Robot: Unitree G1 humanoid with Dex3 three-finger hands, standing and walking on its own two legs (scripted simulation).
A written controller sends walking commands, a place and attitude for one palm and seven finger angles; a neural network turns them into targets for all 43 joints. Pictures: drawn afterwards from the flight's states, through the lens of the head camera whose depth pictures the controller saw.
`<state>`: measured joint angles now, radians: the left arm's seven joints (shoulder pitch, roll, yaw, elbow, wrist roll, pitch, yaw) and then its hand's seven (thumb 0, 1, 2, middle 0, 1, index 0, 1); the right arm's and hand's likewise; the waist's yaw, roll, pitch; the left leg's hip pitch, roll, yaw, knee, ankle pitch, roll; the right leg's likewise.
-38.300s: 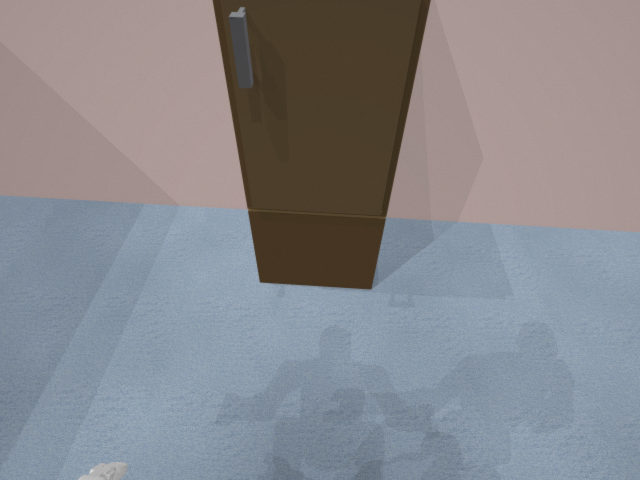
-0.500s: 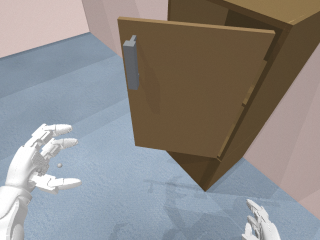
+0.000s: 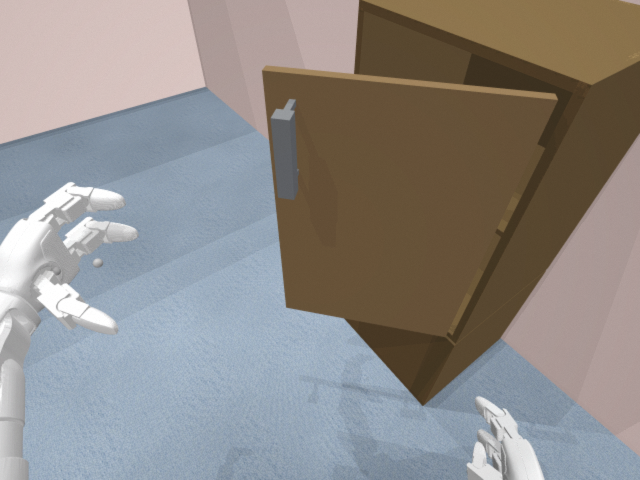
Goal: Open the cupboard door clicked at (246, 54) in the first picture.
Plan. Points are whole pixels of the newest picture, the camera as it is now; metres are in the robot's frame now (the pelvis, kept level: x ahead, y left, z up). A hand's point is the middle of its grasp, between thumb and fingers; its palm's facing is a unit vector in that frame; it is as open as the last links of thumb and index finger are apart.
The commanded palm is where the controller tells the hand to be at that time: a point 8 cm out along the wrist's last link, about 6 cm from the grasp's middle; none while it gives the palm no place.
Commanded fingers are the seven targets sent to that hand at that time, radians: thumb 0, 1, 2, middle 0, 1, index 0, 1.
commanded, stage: raise the hand with hooked fingers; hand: left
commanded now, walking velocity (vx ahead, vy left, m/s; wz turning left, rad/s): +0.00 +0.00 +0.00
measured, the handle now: (289, 149) +0.54 +0.11 +0.14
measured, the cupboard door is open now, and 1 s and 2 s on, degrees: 42 42 42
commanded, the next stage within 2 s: move the hooked fingers beside the handle in 0.54 s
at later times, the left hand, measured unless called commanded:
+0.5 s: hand (128, 253) +0.30 +0.25 +0.16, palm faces -0.02 -1.00 -0.08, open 14.0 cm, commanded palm +0.27 +0.29 +0.17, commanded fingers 0.00 -0.50 0.30 -0.30 -1.20 -0.30 -1.20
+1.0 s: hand (160, 230) +0.34 +0.23 +0.16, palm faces -0.05 -1.00 -0.05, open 14.0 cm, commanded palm +0.32 +0.27 +0.16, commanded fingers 0.00 -0.50 0.30 -0.30 -1.20 -0.30 -1.20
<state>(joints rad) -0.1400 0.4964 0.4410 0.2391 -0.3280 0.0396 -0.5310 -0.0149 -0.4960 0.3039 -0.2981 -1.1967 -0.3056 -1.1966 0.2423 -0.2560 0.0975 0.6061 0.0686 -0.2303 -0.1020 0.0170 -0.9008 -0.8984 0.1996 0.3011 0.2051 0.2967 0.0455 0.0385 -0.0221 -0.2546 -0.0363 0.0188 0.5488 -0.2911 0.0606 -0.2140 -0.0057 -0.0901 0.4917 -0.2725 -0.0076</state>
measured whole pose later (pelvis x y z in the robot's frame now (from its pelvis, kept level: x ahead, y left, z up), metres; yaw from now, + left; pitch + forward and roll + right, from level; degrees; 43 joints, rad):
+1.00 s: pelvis +0.00 -0.03 +0.00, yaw -1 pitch +1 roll +0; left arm -0.34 0.49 0.41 0.48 -0.29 0.03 -0.51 -0.02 -0.50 0.30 -0.30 -1.20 -0.31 -1.20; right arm 0.25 -0.28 0.08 0.62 0.08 -0.21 -0.12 0.02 -0.90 -0.90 0.20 0.30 0.20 0.30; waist 0.01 0.05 -0.03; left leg -0.27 -0.01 0.02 0.55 -0.29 0.03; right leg -0.25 0.02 -0.09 0.52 -0.28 -0.04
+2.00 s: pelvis +0.01 -0.01 +0.00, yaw -2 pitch +6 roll -1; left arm -0.80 0.50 0.34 1.00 -0.19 -0.13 -0.39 -0.02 -0.50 0.30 -0.30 -1.20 -0.30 -1.20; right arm 0.36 -0.29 0.05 0.68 0.06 -0.09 -0.08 0.01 -0.90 -0.90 0.20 0.30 0.20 0.30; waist -0.08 0.02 -0.05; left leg -0.38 -0.02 0.04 0.57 -0.30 0.05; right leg -0.36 0.01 -0.06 0.53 -0.28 -0.02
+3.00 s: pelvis +0.02 +0.00 -0.01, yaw -3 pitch +11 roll -2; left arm -0.94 0.55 0.37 1.17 -0.13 -0.18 -0.36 -0.02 -0.50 0.30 -0.30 -1.20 -0.30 -1.20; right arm 0.36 -0.28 0.05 0.63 0.04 -0.01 -0.06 0.01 -0.90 -0.90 0.20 0.30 0.20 0.30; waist -0.12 0.02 -0.07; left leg -0.50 -0.01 0.05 0.65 -0.34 0.06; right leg -0.47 0.02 -0.06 0.58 -0.31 -0.01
